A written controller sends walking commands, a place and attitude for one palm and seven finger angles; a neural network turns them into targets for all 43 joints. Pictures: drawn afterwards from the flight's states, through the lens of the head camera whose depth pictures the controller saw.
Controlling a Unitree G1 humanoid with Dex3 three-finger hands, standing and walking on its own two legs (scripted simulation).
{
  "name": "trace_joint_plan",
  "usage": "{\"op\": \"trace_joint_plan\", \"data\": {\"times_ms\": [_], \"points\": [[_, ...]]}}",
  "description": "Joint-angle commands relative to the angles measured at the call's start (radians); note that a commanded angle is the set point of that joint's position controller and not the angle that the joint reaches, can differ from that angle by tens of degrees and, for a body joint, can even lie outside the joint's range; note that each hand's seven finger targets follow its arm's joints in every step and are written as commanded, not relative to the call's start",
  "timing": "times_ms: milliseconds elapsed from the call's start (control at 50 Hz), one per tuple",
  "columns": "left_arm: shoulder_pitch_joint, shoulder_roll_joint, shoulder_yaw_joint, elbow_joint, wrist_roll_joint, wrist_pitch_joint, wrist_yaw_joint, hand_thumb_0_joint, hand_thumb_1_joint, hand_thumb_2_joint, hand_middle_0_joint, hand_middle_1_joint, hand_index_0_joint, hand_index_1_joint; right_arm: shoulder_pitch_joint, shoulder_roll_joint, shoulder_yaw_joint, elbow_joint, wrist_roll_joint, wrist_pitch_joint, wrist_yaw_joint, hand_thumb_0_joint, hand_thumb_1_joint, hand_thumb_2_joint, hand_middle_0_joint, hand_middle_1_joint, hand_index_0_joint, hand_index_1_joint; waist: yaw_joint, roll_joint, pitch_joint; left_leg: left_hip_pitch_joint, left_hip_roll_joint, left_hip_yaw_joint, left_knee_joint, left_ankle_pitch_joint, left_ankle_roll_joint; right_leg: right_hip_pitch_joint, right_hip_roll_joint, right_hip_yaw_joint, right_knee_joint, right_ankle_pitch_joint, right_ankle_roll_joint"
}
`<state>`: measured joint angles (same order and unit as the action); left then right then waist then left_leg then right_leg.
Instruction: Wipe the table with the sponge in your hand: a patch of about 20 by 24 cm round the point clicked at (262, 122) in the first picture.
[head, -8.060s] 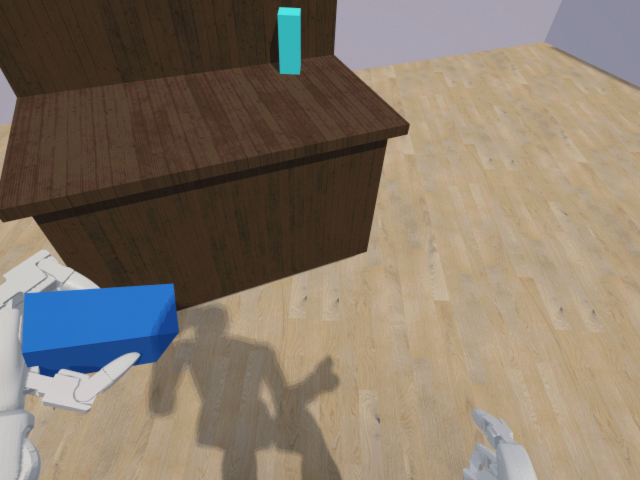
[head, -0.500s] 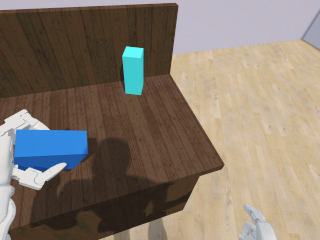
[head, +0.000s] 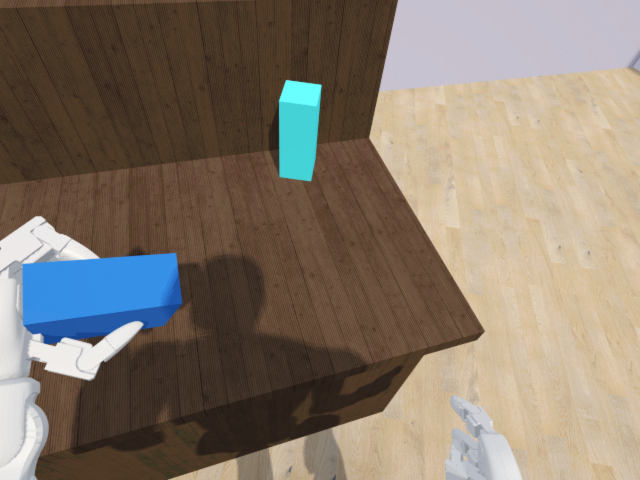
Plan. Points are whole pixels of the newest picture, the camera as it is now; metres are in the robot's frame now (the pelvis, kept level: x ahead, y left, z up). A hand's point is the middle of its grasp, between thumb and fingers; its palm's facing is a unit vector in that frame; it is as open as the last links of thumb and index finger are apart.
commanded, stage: come to a stop and stand still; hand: left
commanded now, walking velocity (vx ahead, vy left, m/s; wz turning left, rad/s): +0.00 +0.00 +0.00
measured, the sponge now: (127, 298) +0.24 +0.23 +0.14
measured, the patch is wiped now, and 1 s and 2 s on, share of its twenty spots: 0.00 0.00 0.00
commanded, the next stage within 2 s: look again from close up in 0.04 s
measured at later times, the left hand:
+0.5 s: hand (132, 304) +0.23 +0.21 +0.15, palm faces +0.35 -0.86 -0.38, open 9.3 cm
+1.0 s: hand (180, 298) +0.23 +0.17 +0.16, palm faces +0.30 -0.87 -0.39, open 9.3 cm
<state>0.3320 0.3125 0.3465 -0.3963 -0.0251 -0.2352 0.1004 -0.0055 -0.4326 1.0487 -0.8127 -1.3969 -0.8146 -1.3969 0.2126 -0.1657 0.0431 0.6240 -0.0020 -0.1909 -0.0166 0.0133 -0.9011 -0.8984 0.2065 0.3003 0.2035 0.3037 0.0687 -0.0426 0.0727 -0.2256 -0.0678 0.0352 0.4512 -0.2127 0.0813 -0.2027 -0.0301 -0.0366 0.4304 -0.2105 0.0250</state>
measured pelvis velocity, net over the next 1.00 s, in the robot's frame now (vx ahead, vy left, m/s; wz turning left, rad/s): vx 0.01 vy -0.06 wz -0.03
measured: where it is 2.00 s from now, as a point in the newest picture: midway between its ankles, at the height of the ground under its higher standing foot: outside the picture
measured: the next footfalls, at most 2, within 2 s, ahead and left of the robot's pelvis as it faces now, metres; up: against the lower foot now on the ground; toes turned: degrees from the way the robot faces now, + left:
none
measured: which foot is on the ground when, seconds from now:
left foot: down 0.00-1.00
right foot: down 0.00-1.00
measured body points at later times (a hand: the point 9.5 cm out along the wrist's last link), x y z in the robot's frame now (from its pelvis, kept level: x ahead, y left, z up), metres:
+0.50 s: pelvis +0.01 -0.03 +0.00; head +0.04 -0.01 +0.45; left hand +0.20 +0.26 +0.17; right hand +0.19 -0.26 -0.07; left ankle +0.02 +0.06 -0.74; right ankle +0.01 -0.14 -0.74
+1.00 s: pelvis +0.01 -0.06 +0.00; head +0.04 -0.05 +0.45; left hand +0.21 +0.22 +0.18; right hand +0.19 -0.30 -0.07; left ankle +0.02 +0.06 -0.74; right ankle +0.01 -0.14 -0.74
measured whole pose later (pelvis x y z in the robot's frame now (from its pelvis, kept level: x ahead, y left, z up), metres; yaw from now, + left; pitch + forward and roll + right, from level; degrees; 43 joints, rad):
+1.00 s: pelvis +0.01 -0.06 +0.00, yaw -2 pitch +1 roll -1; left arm 0.44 0.39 0.35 -0.50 -0.07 -0.17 0.08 -0.01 -0.43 1.05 -0.81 -1.40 -0.82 -1.40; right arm 0.18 -0.19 0.00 0.56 0.00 -0.12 -0.04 0.01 -0.90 -0.90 0.20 0.30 0.20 0.30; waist 0.02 -0.03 0.06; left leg -0.24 0.03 0.02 0.44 -0.22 -0.01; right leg -0.21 0.07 -0.04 0.38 -0.19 -0.06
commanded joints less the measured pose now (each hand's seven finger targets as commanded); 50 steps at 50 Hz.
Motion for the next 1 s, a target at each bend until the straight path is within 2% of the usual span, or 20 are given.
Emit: {"op": "trace_joint_plan", "data": {"times_ms": [0, 20, 40, 120, 140, 220, 240, 320, 340, 420, 440, 520, 540, 620, 660, 740, 820, 840, 920, 980], "points": [[-0.115, 0.22, 0.085, -0.331, -0.004, -0.093, 0.02, 0.0, 0.1, 1.3, -1.2, -1.6, -1.2, -1.6, -0.091, -0.157, -0.074, -0.175, 0.004, -0.062, -0.007, 0.0, -0.9, -0.9, 0.2, 0.3, 0.2, 0.3, -0.04, 0.155, -0.221, 0.037, 0.169, -0.16, -0.11, 0.222, -0.117, 0.111, -0.018, 0.067, -0.007, 0.142, -0.051], [-0.084, 0.253, 0.131, -0.32, -0.003, -0.089, 0.025, 0.0, 0.1, 1.3, -1.2, -1.6, -1.2, -1.6, -0.107, -0.155, -0.071, -0.17, 0.008, -0.057, -0.008, 0.0, -0.9, -0.9, 0.2, 0.3, 0.2, 0.3, -0.039, 0.176, -0.213, 0.041, 0.163, -0.146, -0.114, 0.228, -0.125, 0.104, -0.011, 0.066, -0.003, 0.141, -0.052], [-0.064, 0.227, 0.116, -0.304, -0.012, -0.092, 0.021, 0.0, 0.1, 1.3, -1.2, -1.6, -1.2, -1.6, -0.102, -0.15, -0.065, -0.176, 0.001, -0.043, -0.008, 0.0, -0.9, -0.9, 0.2, 0.3, 0.2, 0.3, -0.038, 0.179, -0.198, 0.002, 0.164, -0.152, -0.123, 0.216, -0.123, 0.115, -0.01, 0.051, -0.009, 0.135, -0.05], [0.037, 0.254, 0.175, -0.268, -0.028, -0.086, 0.016, 0.0, 0.1, 1.3, -1.2, -1.6, -1.2, -1.6, -0.102, -0.146, -0.071, -0.193, 0.011, -0.019, -0.014, 0.0, -0.9, -0.9, 0.2, 0.3, 0.2, 0.3, -0.042, 0.16, -0.198, 0.018, 0.158, -0.136, -0.113, 0.267, -0.136, 0.112, -0.012, 0.049, -0.025, 0.173, -0.052], [0.048, 0.222, 0.143, -0.257, -0.035, -0.087, 0.007, 0.0, 0.1, 1.3, -1.2, -1.6, -1.2, -1.6, -0.092, -0.151, -0.069, -0.196, 0.006, -0.009, -0.014, 0.0, -0.9, -0.9, 0.2, 0.3, 0.2, 0.3, -0.043, 0.145, -0.195, 0.012, 0.161, -0.137, -0.117, 0.273, -0.132, 0.112, -0.009, 0.041, -0.031, 0.172, -0.049], [0.071, 0.217, 0.131, -0.266, -0.041, -0.073, 0.003, 0.0, 0.1, 1.3, -1.2, -1.6, -1.2, -1.6, -0.104, -0.154, -0.073, -0.209, 0.016, -0.004, -0.022, 0.0, -0.9, -0.9, 0.2, 0.3, 0.2, 0.3, -0.048, 0.116, -0.208, 0.038, 0.16, -0.127, -0.113, 0.265, -0.126, 0.108, -0.012, 0.049, -0.046, 0.189, -0.044], [0.066, 0.198, 0.106, -0.256, -0.042, -0.071, 0.0, 0.0, 0.1, 1.3, -1.2, -1.6, -1.2, -1.6, -0.097, -0.161, -0.072, -0.208, 0.012, -0.002, -0.023, 0.0, -0.9, -0.9, 0.2, 0.3, 0.2, 0.3, -0.049, 0.098, -0.202, 0.029, 0.161, -0.126, -0.118, 0.235, -0.119, 0.105, -0.013, 0.049, -0.053, 0.184, -0.042], [0.009, 0.22, 0.108, -0.294, -0.032, -0.06, 0.013, 0.0, 0.1, 1.3, -1.2, -1.6, -1.2, -1.6, -0.116, -0.164, -0.075, -0.203, 0.016, -0.007, -0.034, 0.0, -0.9, -0.9, 0.2, 0.3, 0.2, 0.3, -0.05, 0.104, -0.201, 0.033, 0.141, -0.117, -0.11, 0.133, -0.095, 0.096, -0.024, 0.086, -0.08, 0.178, -0.044], [-0.002, 0.196, 0.081, -0.28, -0.032, -0.062, 0.011, 0.0, 0.1, 1.3, -1.2, -1.6, -1.2, -1.6, -0.108, -0.169, -0.073, -0.199, 0.01, -0.006, -0.035, 0.0, -0.9, -0.9, 0.2, 0.3, 0.2, 0.3, -0.051, 0.097, -0.191, 0.025, 0.139, -0.123, -0.115, 0.11, -0.087, 0.088, -0.024, 0.082, -0.09, 0.159, -0.044], [-0.035, 0.244, 0.115, -0.326, -0.024, -0.057, 0.026, 0.0, 0.1, 1.3, -1.2, -1.6, -1.2, -1.6, -0.123, -0.168, -0.076, -0.192, 0.014, -0.015, -0.042, 0.0, -0.9, -0.9, 0.2, 0.3, 0.2, 0.3, -0.049, 0.117, -0.206, 0.05, 0.125, -0.119, -0.09, 0.119, -0.078, 0.087, -0.032, 0.113, -0.099, 0.181, -0.051], [-0.026, 0.223, 0.098, -0.305, -0.028, -0.058, 0.023, 0.0, 0.1, 1.3, -1.2, -1.6, -1.2, -1.6, -0.118, -0.166, -0.071, -0.191, 0.007, -0.013, -0.042, 0.0, -0.9, -0.9, 0.2, 0.3, 0.2, 0.3, -0.048, 0.111, -0.199, 0.043, 0.126, -0.118, -0.092, 0.101, -0.072, 0.081, -0.035, 0.108, -0.11, 0.162, -0.049], [0.011, 0.246, 0.13, -0.304, -0.03, -0.048, 0.028, 0.0, 0.1, 1.3, -1.2, -1.6, -1.2, -1.6, -0.123, -0.166, -0.077, -0.186, 0.013, -0.013, -0.041, 0.0, -0.9, -0.9, 0.2, 0.3, 0.2, 0.3, -0.048, 0.107, -0.205, 0.056, 0.122, -0.116, -0.08, 0.125, -0.073, 0.081, -0.038, 0.125, -0.117, 0.18, -0.055], [0.027, 0.219, 0.11, -0.285, -0.036, -0.05, 0.024, 0.0, 0.1, 1.3, -1.2, -1.6, -1.2, -1.6, -0.111, -0.163, -0.072, -0.187, 0.007, -0.008, -0.04, 0.0, -0.9, -0.9, 0.2, 0.3, 0.2, 0.3, -0.048, 0.087, -0.201, 0.05, 0.128, -0.121, -0.092, 0.129, -0.072, 0.082, -0.031, 0.105, -0.117, 0.17, -0.052], [0.053, 0.236, 0.135, -0.262, -0.044, -0.036, 0.019, 0.0, 0.1, 1.3, -1.2, -1.6, -1.2, -1.6, -0.119, -0.159, -0.077, -0.192, 0.014, 0.001, -0.041, 0.0, -0.9, -0.9, 0.2, 0.3, 0.2, 0.3, -0.05, 0.08, -0.192, 0.057, 0.152, -0.12, -0.116, 0.157, -0.082, 0.072, -0.008, 0.093, -0.106, 0.174, -0.042], [0.044, 0.222, 0.119, -0.242, -0.05, -0.029, 0.011, 0.0, 0.1, 1.3, -1.2, -1.6, -1.2, -1.6, -0.108, -0.16, -0.08, -0.202, 0.013, 0.009, -0.039, 0.0, -0.9, -0.9, 0.2, 0.3, 0.2, 0.3, -0.051, 0.069, -0.179, 0.042, 0.165, -0.121, -0.127, 0.148, -0.081, 0.07, -0.004, 0.086, -0.107, 0.162, -0.036], [0.02, 0.21, 0.1, -0.263, -0.053, -0.023, 0.004, 0.0, 0.1, 1.3, -1.2, -1.6, -1.2, -1.6, -0.112, -0.161, -0.08, -0.204, 0.014, 0.017, -0.035, 0.0, -0.9, -0.9, 0.2, 0.3, 0.2, 0.3, -0.054, 0.104, -0.182, 0.039, 0.18, -0.116, -0.138, 0.161, -0.082, 0.067, 0.011, 0.066, -0.092, 0.151, -0.031], [0.006, 0.249, 0.127, -0.336, -0.053, -0.021, 0.005, 0.0, 0.1, 1.3, -1.2, -1.6, -1.2, -1.6, -0.124, -0.156, -0.087, -0.215, 0.016, 0.012, -0.033, 0.0, -0.9, -0.9, 0.2, 0.3, 0.2, 0.3, -0.05, 0.135, -0.206, 0.063, 0.191, -0.105, -0.103, 0.196, -0.076, 0.065, 0.007, 0.074, -0.077, 0.184, -0.033], [0.008, 0.232, 0.111, -0.339, -0.056, -0.021, 0.002, 0.0, 0.1, 1.3, -1.2, -1.6, -1.2, -1.6, -0.117, -0.157, -0.087, -0.215, 0.012, 0.014, -0.033, 0.0, -0.9, -0.9, 0.2, 0.3, 0.2, 0.3, -0.051, 0.139, -0.21, 0.051, 0.195, -0.107, -0.102, 0.182, -0.072, 0.069, 0.007, 0.07, -0.074, 0.171, -0.033], [0.03, 0.265, 0.147, -0.358, -0.06, -0.015, 0.003, 0.0, 0.1, 1.3, -1.2, -1.6, -1.2, -1.6, -0.12, -0.157, -0.096, -0.217, 0.013, 0.01, -0.033, 0.0, -0.9, -0.9, 0.2, 0.3, 0.2, 0.3, -0.05, 0.151, -0.204, 0.046, 0.199, -0.098, -0.072, 0.161, -0.068, 0.047, 0.002, 0.089, -0.076, 0.183, -0.038], [0.037, 0.251, 0.143, -0.347, -0.066, -0.011, -0.002, 0.0, 0.1, 1.3, -1.2, -1.6, -1.2, -1.6, -0.103, -0.163, -0.104, -0.217, 0.009, 0.012, -0.033, 0.0, -0.9, -0.9, 0.2, 0.3, 0.2, 0.3, -0.054, 0.14, -0.214, 0.04, 0.194, -0.096, -0.053, 0.147, -0.067, 0.048, -0.002, 0.106, -0.079, 0.192, -0.044]]}}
